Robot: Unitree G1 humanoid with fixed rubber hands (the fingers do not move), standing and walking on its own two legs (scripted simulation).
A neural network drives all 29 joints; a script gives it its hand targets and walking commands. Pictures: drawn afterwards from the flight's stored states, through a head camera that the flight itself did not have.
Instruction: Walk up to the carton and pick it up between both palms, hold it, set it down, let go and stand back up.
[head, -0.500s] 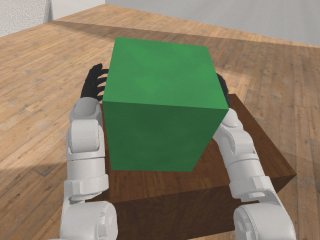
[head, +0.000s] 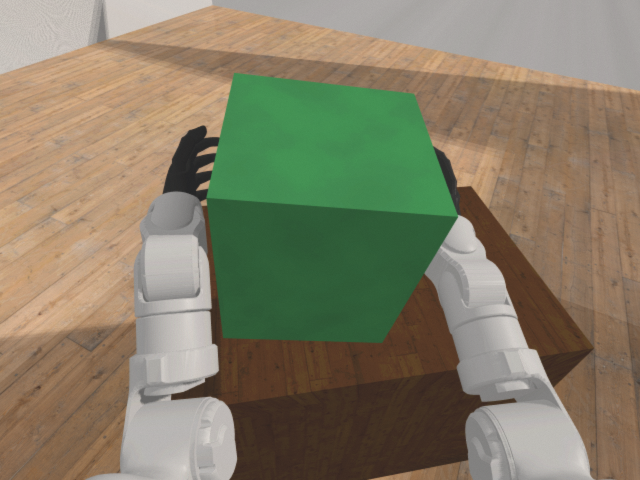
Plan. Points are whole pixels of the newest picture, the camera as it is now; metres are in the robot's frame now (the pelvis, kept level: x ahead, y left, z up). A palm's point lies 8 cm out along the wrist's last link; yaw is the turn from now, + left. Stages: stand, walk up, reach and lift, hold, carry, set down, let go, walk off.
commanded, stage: hold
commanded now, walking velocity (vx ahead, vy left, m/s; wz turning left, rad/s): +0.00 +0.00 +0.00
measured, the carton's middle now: (315, 220) +0.37 +0.00 +0.16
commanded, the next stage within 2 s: none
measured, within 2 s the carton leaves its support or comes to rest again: neither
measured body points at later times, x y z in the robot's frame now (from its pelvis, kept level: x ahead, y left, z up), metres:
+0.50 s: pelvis +0.00 +0.00 +0.00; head -0.04 +0.03 +0.45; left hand +0.38 +0.15 +0.21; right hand +0.37 -0.15 +0.18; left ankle +0.02 +0.12 -0.75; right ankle +0.02 -0.12 -0.75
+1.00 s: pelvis +0.00 +0.00 +0.00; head -0.04 +0.03 +0.45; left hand +0.38 +0.15 +0.21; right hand +0.37 -0.15 +0.19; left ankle +0.02 +0.12 -0.75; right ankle +0.02 -0.12 -0.75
